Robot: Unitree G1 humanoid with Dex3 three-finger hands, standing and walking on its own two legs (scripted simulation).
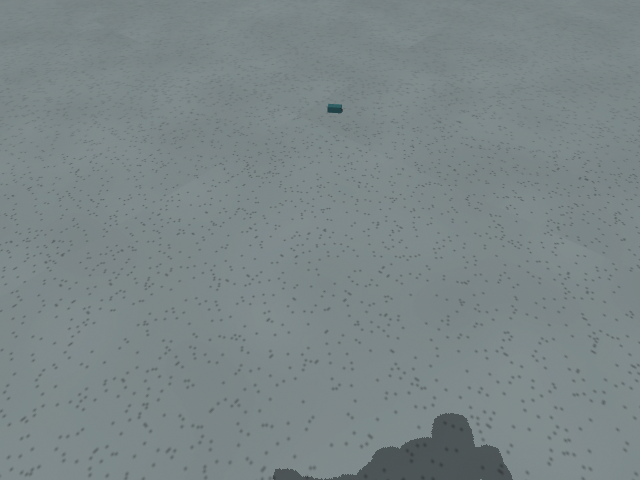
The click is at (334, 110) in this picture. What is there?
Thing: small brick
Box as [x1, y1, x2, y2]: [328, 104, 341, 112]
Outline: 328,104 328,112 341,111 340,104
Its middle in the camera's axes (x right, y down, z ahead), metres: +0.10 -0.79 +2.37
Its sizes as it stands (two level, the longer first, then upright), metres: 0.083 0.039 0.036
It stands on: the floor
